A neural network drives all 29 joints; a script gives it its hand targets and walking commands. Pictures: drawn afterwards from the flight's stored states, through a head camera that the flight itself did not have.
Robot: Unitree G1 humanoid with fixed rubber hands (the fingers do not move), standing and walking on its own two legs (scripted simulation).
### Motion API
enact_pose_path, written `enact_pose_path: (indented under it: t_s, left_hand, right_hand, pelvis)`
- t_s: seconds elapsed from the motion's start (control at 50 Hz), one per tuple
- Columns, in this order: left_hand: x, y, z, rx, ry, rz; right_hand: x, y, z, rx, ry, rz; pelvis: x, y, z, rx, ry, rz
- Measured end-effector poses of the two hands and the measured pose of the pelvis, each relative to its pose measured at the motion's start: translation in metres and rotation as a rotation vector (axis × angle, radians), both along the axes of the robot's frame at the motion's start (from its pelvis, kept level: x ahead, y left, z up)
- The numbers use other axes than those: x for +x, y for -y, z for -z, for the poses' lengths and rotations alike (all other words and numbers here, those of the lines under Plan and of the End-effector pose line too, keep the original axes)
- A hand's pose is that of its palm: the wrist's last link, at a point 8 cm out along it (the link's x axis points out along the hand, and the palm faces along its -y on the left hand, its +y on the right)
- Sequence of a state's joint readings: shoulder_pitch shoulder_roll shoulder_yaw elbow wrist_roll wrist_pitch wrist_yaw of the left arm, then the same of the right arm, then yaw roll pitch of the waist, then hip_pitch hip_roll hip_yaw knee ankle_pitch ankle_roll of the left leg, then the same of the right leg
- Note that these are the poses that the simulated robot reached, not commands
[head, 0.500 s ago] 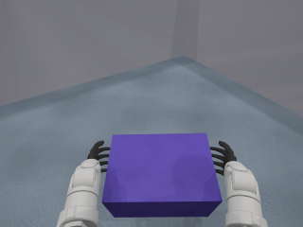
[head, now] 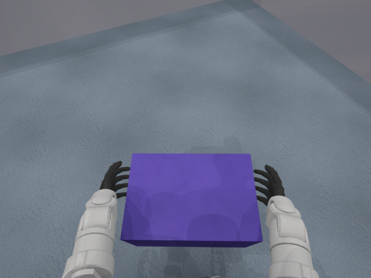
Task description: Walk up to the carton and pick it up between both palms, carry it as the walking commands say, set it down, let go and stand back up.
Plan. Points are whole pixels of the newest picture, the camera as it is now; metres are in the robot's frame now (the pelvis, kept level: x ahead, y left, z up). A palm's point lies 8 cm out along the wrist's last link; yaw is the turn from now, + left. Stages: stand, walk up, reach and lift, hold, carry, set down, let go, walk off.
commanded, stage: set down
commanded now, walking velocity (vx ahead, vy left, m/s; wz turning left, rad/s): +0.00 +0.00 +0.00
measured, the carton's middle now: (190, 202) +0.32 -0.04 -0.11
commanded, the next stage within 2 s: none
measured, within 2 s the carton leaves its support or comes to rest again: neither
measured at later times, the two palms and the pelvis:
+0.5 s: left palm (123, 198) +0.36 +0.13 -0.13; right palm (264, 204) +0.29 -0.24 -0.13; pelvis -0.05 +0.02 -0.07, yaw +0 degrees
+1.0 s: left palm (131, 200) +0.39 +0.13 -0.23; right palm (252, 205) +0.32 -0.24 -0.22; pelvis -0.05 +0.01 -0.15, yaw -1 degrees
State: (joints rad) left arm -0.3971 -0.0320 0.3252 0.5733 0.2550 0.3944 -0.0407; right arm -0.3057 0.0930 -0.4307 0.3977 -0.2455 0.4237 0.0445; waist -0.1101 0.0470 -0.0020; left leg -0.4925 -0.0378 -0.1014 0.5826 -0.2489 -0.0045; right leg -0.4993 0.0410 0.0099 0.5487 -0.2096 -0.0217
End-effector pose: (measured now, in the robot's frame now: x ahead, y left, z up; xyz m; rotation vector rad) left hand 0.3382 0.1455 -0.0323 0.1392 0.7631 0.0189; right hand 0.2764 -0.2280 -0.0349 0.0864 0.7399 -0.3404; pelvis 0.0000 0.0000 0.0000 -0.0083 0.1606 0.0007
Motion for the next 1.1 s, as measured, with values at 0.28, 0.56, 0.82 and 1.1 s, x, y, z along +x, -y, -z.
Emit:
enact_pose_path:
  t_s: [0.28,0.56,0.82,1.1]
  left_hand:
    - [0.008,0.006,0.055,-0.002,0.012,0.001]
    - [0.028,0.015,0.105,0.013,0.012,-0.014]
    - [0.043,0.010,0.154,0.017,0.001,-0.029]
    - [0.057,0.018,0.210,0.003,0.015,-0.035]
  right_hand:
    - [0.005,0.006,0.055,0.012,0.013,0.006]
    - [0.022,0.014,0.104,0.029,0.009,0.005]
    - [0.040,0.007,0.154,-0.004,-0.011,-0.003]
    - [0.054,0.014,0.205,-0.024,-0.004,0.014]
  pelvis:
    - [-0.025,-0.012,0.036,0.011,-0.223,0.023]
    - [-0.051,-0.015,0.084,0.013,-0.364,0.014]
    - [-0.051,-0.013,0.120,0.017,-0.484,0.014]
    - [-0.051,-0.011,0.163,0.012,-0.603,0.014]
